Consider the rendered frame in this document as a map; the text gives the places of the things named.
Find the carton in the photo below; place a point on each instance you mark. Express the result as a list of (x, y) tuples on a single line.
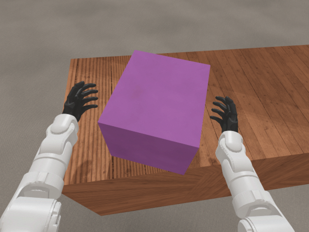
[(155, 113)]

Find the robot left upper arm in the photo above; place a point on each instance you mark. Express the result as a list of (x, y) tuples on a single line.
[(28, 214)]

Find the robot right upper arm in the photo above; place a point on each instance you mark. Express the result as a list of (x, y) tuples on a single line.
[(274, 223)]

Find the left robot hand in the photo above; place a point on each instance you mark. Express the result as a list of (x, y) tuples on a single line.
[(74, 104)]

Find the robot left forearm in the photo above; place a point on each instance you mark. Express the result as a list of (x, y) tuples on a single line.
[(45, 177)]

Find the pedestal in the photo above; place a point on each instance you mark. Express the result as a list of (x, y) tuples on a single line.
[(268, 85)]

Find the right robot hand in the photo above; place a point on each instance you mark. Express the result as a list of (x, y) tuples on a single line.
[(229, 121)]

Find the robot right forearm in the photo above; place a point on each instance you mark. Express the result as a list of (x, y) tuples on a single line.
[(249, 197)]

